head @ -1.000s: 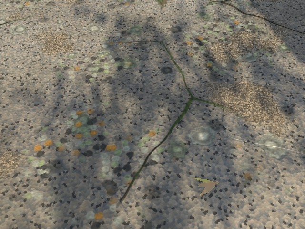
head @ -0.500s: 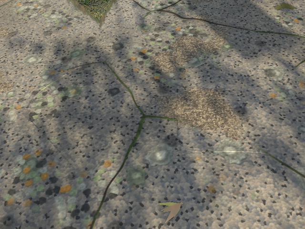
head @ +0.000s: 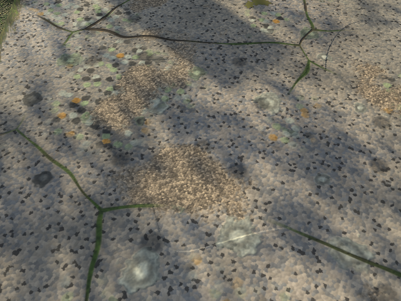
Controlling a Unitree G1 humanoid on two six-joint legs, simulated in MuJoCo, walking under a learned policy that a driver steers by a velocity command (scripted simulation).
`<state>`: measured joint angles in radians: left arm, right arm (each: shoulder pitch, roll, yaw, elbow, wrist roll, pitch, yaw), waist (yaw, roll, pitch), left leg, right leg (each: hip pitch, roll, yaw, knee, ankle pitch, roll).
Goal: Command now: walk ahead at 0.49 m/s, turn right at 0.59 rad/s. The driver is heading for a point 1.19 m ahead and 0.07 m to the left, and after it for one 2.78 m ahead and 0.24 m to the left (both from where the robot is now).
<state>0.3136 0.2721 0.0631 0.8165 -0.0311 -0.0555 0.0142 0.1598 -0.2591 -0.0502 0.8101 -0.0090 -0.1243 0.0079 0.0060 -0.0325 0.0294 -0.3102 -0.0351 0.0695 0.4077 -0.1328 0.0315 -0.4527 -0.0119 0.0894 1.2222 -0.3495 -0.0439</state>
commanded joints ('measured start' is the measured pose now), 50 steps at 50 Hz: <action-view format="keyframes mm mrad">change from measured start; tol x32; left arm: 1 32 29 12 -81 -5 5 -6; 50 -116 121 19 -135 -9 -92 1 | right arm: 1 29 -85 -24 -23 1 -16 4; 50 142 -201 -77 -114 16 56 33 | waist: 1 1 101 -45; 15 -64 93 58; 20 97 -276 -472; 38 57 -1 79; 50 -84 81 -235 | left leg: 1 163 288 -255 -254 52 173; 14 300 316 -31 -233 201 153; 18 209 245 19 203 546 77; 20 -341 11 -87 880 -439 -12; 21 -422 56 -203 960 -414 -2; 41 -436 131 -27 275 70 40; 46 252 -32 16 161 0 174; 48 709 399 -921 -62 68 458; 50 517 331 -604 -52 379 346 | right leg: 1 -182 -120 28 -3 60 3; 15 -176 -59 -117 -615 207 -33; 18 352 9 -152 -697 274 -90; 20 872 -451 588 -843 207 -306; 26 323 -267 53 -1037 318 -162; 36 395 -264 -240 -1104 401 -124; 45 517 -262 -355 -607 1086 -41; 48 -257 72 -59 251 -297 94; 50 -324 -26 5 179 -143 58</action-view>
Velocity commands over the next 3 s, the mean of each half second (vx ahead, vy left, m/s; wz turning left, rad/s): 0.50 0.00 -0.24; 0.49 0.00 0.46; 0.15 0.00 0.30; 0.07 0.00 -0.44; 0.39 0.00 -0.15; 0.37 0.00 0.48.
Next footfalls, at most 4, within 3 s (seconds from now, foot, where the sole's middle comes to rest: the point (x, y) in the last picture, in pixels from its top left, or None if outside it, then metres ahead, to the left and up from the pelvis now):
0.36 right None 0.34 -0.19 -0.77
0.92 left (194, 250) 0.64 0.06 -0.77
1.40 right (231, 197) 0.85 -0.08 -0.77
1.74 left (176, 231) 0.71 0.12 -0.77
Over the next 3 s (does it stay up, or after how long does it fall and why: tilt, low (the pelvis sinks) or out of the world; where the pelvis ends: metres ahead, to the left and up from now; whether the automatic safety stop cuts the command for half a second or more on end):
stays up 1.10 -0.03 0.00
